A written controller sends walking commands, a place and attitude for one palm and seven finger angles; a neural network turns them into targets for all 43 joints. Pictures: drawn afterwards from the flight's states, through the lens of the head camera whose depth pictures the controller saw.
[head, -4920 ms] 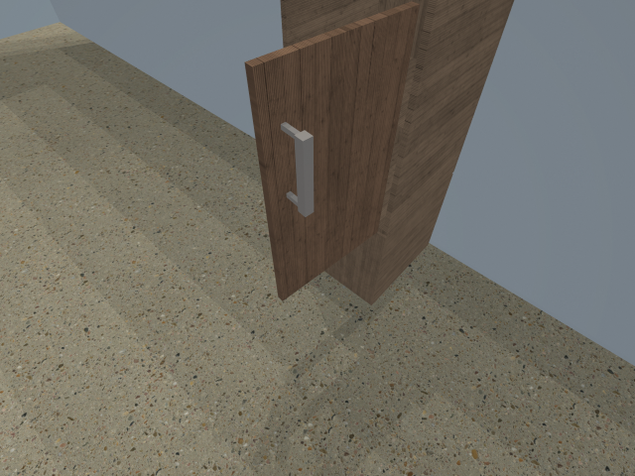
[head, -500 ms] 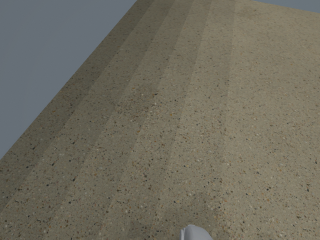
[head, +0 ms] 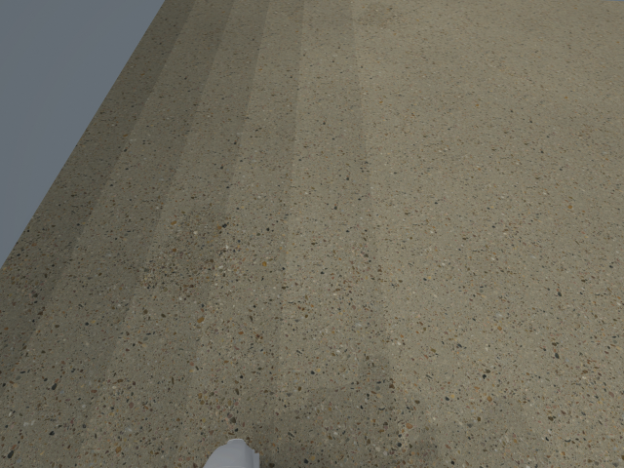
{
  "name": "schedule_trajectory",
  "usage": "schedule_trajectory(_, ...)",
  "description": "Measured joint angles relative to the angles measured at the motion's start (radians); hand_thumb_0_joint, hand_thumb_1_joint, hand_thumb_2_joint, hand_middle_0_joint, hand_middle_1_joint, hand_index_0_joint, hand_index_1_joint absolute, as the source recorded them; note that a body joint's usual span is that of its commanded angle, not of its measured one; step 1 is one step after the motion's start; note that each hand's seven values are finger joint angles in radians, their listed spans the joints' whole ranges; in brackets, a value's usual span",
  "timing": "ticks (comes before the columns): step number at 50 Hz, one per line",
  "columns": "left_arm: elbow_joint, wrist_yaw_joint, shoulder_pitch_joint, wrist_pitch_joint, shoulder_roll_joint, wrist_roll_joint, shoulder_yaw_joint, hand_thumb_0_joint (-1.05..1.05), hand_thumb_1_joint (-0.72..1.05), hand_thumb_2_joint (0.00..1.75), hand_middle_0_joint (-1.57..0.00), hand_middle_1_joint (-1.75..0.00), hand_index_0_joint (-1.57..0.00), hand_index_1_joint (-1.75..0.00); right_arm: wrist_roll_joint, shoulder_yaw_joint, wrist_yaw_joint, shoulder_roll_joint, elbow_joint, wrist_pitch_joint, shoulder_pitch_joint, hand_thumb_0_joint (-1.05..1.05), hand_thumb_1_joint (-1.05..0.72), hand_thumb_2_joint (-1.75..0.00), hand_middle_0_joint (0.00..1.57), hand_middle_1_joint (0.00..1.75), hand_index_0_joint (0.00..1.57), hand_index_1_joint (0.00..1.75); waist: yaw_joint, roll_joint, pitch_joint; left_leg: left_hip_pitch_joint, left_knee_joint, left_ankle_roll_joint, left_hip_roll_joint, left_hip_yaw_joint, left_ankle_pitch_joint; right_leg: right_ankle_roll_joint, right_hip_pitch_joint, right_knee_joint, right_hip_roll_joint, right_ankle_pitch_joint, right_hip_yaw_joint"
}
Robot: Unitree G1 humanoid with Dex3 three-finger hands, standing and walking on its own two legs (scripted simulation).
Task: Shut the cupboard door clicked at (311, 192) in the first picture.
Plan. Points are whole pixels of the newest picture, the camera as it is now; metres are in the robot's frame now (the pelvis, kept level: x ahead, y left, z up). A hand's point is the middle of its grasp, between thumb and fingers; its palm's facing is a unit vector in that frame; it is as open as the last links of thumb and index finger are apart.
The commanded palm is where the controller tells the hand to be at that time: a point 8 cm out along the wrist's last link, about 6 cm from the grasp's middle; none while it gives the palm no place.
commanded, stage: walk around to get in front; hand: left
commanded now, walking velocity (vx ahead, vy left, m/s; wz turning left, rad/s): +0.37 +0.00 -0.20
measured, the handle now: out of the picture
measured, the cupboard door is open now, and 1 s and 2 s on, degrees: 84 84 84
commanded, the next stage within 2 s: walk to a spot facing it in 0.48 s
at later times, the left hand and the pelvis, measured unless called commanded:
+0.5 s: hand (236, 335) +0.35 +0.15 -0.18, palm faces -0.13 -0.97 -0.20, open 7.4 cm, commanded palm none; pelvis +0.23 -0.03 -0.02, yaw -8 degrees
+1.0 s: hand (258, 257) +0.51 +0.13 -0.17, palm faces +0.06 -0.98 -0.21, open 7.4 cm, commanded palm none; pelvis +0.40 -0.07 -0.01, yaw +3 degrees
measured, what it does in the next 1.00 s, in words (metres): walks ahead: left foot, then right foot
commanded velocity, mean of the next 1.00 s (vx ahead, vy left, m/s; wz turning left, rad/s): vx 0.19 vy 0.00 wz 0.16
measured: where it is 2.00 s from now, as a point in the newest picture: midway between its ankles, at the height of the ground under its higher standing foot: (350, 359)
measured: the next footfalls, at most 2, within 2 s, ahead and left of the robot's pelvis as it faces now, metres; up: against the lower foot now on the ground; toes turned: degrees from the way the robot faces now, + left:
left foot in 0.08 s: +0.17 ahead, +0.14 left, +0.00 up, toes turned +5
right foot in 0.44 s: +0.30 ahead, -0.16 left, +0.00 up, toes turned -14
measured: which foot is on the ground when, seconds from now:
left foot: up 0.00-0.06, down 0.08-0.44, up 0.46-0.72, down 0.74-1.00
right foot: down 0.00-0.10, up 0.12-0.42, down 0.44-0.74, up 0.76-1.00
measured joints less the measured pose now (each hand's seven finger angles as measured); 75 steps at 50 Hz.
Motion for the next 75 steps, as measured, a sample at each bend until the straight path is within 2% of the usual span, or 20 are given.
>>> schedule_trajectory(4,0.031,-0.002,0.070,0.001,0.006,-0.005,0.002,0.00,0.93,0.89,-0.21,-0.30,-0.20,-0.30,-0.001,0.006,0.001,-0.002,-0.013,-0.027,-0.035,0.00,-0.90,-0.90,0.20,0.30,0.20,0.30,0.033,0.002,-0.017,0.109,-0.216,0.020,-0.036,0.021,0.047,0.023,0.052,0.056,0.003,-0.092,0.024)
schedule_trajectory(7,0.056,-0.001,0.096,0.016,0.020,-0.005,0.006,0.00,0.93,0.89,-0.20,-0.30,-0.20,-0.30,-0.015,0.012,-0.010,0.008,-0.023,-0.050,-0.050,0.00,-0.90,-0.90,0.20,0.30,0.20,0.30,0.037,-0.019,-0.017,0.130,-0.163,0.073,-0.044,0.052,0.064,0.020,-0.069,0.415,-0.014,-0.199,0.030)
schedule_trajectory(11,0.066,-0.011,0.068,0.034,0.027,0.008,0.013,0.01,0.92,0.90,-0.20,-0.30,-0.20,-0.29,-0.013,0.018,-0.020,0.032,-0.008,-0.056,0.003,0.00,-0.90,-0.90,0.20,0.30,0.20,0.30,0.038,-0.032,-0.022,0.217,-0.238,0.063,-0.055,0.080,0.026,0.035,-0.260,0.724,-0.069,-0.101,0.006)
schedule_trajectory(16,0.032,-0.025,0.021,0.034,-0.001,0.009,0.003,0.01,0.92,0.90,-0.20,-0.30,-0.19,-0.29,-0.008,0.001,-0.025,0.014,0.059,-0.045,0.086,-0.01,-0.93,-0.90,0.20,0.30,0.21,0.30,0.032,0.004,-0.022,0.342,-0.365,0.049,-0.036,0.109,0.021,0.053,-0.314,0.459,-0.127,-0.027,-0.032)
schedule_trajectory(20,0.019,-0.030,-0.021,0.028,-0.008,0.011,-0.001,0.01,0.92,0.90,-0.20,-0.30,-0.19,-0.29,-0.010,-0.003,-0.016,-0.008,0.104,-0.023,0.151,0.00,-0.93,-0.90,0.20,0.30,0.20,0.30,0.004,0.020,-0.011,0.411,-0.345,0.014,-0.009,0.134,-0.051,0.051,-0.262,0.243,-0.125,0.013,-0.069)
schedule_trajectory(22,0.006,-0.031,-0.033,0.008,0.006,0.013,-0.001,0.01,0.91,0.90,-0.20,-0.30,-0.19,-0.29,-0.004,-0.002,-0.012,-0.009,0.123,-0.013,0.196,0.00,-0.92,-0.90,0.20,0.30,0.20,0.30,-0.005,0.003,-0.015,0.399,-0.232,0.004,0.003,0.142,-0.129,0.025,-0.204,0.152,-0.120,0.022,-0.062)
schedule_trajectory(24,0.006,-0.017,-0.052,-0.014,-0.002,0.004,0.002,0.00,0.91,0.90,-0.20,-0.30,-0.20,-0.29,0.006,-0.003,-0.008,-0.019,0.155,0.011,0.198,0.00,-0.92,-0.90,0.20,0.30,0.20,0.30,-0.001,0.016,0.001,0.305,0.043,0.022,0.012,0.084,-0.233,0.025,-0.200,0.212,-0.106,0.021,-0.069)
schedule_trajectory(27,0.008,0.007,-0.040,-0.018,-0.021,0.000,-0.003,0.00,0.91,0.90,-0.20,-0.30,-0.20,-0.29,0.006,-0.009,-0.008,-0.026,0.175,0.030,0.166,0.01,-0.91,-0.90,0.20,0.30,0.20,0.30,-0.009,0.031,0.004,0.152,0.288,0.032,0.006,0.023,-0.205,0.029,-0.128,0.171,-0.083,-0.023,-0.089)
schedule_trajectory(34,0.074,0.020,0.023,-0.017,-0.010,-0.001,-0.007,0.00,0.94,0.89,-0.20,-0.30,-0.20,-0.30,0.007,-0.001,-0.004,0.015,0.108,-0.001,0.078,0.01,-0.91,-0.90,0.19,0.30,0.20,0.30,-0.017,-0.011,-0.015,0.056,-0.045,0.021,-0.011,0.042,-0.009,0.048,0.039,0.011,-0.071,-0.038,-0.096)
schedule_trajectory(37,0.091,0.022,0.045,-0.007,-0.015,-0.008,-0.015,0.00,0.93,0.89,-0.20,-0.30,-0.20,-0.30,0.004,0.009,-0.002,0.018,0.092,-0.025,0.063,0.00,-0.91,-0.90,0.19,0.30,0.20,0.30,-0.010,0.001,-0.013,0.104,-0.186,0.056,-0.028,0.044,0.141,0.071,0.066,0.098,-0.075,-0.127,-0.118)
schedule_trajectory(40,0.094,0.032,0.036,0.024,-0.002,-0.013,-0.017,0.00,0.92,0.89,-0.20,-0.30,-0.20,-0.30,-0.002,0.014,-0.024,0.044,0.085,-0.026,0.045,0.00,-0.91,-0.90,0.20,0.30,0.20,0.30,-0.011,-0.029,-0.019,0.102,-0.118,0.096,-0.059,0.040,0.027,0.085,-0.046,0.432,-0.086,-0.281,-0.073)
schedule_trajectory(43,0.076,0.033,-0.015,0.046,-0.002,-0.013,-0.013,0.01,0.92,0.89,-0.20,-0.30,-0.20,-0.29,-0.002,0.014,-0.039,0.043,0.074,-0.016,0.041,0.00,-0.93,-0.90,0.20,0.30,0.20,0.30,-0.009,-0.020,-0.013,0.120,-0.151,0.083,-0.081,0.008,0.025,0.106,-0.156,0.607,-0.081,-0.282,-0.044)
schedule_trajectory(48,0.001,0.029,-0.089,0.052,-0.016,-0.015,-0.008,0.01,0.92,0.90,-0.20,-0.30,-0.20,-0.29,-0.003,0.007,-0.034,0.020,0.069,0.021,0.033,0.00,-0.92,-0.90,0.20,0.30,0.20,0.30,-0.005,0.017,-0.002,0.147,-0.213,0.071,-0.097,-0.060,0.048,0.119,-0.202,0.443,-0.079,-0.221,-0.014)
schedule_trajectory(52,-0.055,0.028,-0.098,0.039,-0.011,-0.009,-0.007,0.00,0.91,0.90,-0.20,-0.30,-0.20,-0.29,0.005,-0.012,-0.024,-0.001,0.049,0.057,0.037,0.00,-0.91,-0.90,0.20,0.30,0.21,0.30,-0.008,0.024,-0.016,0.131,-0.171,0.042,-0.117,-0.109,0.013,0.102,-0.124,0.161,-0.092,-0.092,-0.008)
schedule_trajectory(55,-0.070,0.036,-0.093,0.034,-0.020,0.001,-0.010,0.00,0.91,0.89,-0.20,-0.30,-0.20,-0.30,0.008,-0.034,-0.014,-0.032,0.045,0.083,0.016,0.00,-0.91,-0.90,0.20,0.30,0.20,0.30,-0.010,0.039,-0.004,0.052,0.090,0.029,-0.117,-0.094,-0.192,0.058,-0.106,0.183,-0.106,-0.086,-0.052)
schedule_trajectory(59,-0.074,0.044,-0.053,0.030,-0.021,0.002,-0.018,0.00,0.91,0.89,-0.20,-0.30,-0.20,-0.30,0.011,-0.043,-0.005,-0.060,0.030,0.096,-0.018,0.01,-0.91,-0.90,0.20,0.30,0.20,0.30,-0.010,0.017,0.007,-0.004,0.304,0.004,-0.101,-0.027,-0.203,0.051,-0.034,0.121,-0.141,-0.079,-0.105)
schedule_trajectory(66,-0.055,0.040,0.018,0.029,0.004,0.005,-0.022,0.00,0.91,0.89,-0.20,-0.30,-0.20,-0.30,0.015,-0.027,0.009,-0.072,-0.020,0.087,-0.100,0.01,-0.91,-0.90,0.19,0.30,0.20,0.30,0.017,-0.032,0.045,0.084,0.011,0.011,-0.098,0.049,-0.138,0.064,0.018,0.117,-0.184,-0.120,-0.189)
schedule_trajectory(69,-0.048,0.035,0.057,0.039,0.021,-0.004,-0.016,0.00,0.91,0.89,-0.21,-0.30,-0.20,-0.30,0.010,-0.017,0.013,-0.082,-0.056,0.068,-0.117,0.00,-0.91,-0.90,0.19,0.30,0.20,0.30,0.020,-0.026,0.045,0.165,-0.168,0.060,-0.102,0.068,0.049,0.083,-0.025,0.260,-0.200,-0.182,-0.220)
schedule_trajectory(71,-0.044,0.035,0.051,0.064,0.043,-0.008,-0.012,0.01,0.91,0.89,-0.21,-0.30,-0.20,-0.30,0.009,-0.018,0.009,-0.076,-0.071,0.051,-0.124,0.00,-0.91,-0.90,0.19,0.30,0.20,0.30,0.020,-0.033,0.053,0.144,-0.119,0.105,-0.108,0.049,-0.008,0.115,-0.126,0.504,-0.195,-0.278,-0.153)
schedule_trajectory(75,-0.048,0.040,0.000,0.099,0.065,-0.006,0.004,0.01,0.91,0.89,-0.20,-0.30,-0.20,-0.30,0.009,-0.007,-0.008,-0.056,-0.071,0.048,-0.098,0.00,-0.90,-0.90,0.20,0.30,0.20,0.30,0.032,-0.032,0.058,0.153,-0.130,0.081,-0.114,-0.003,-0.030,0.145,-0.265,0.731,-0.153,-0.253,-0.035)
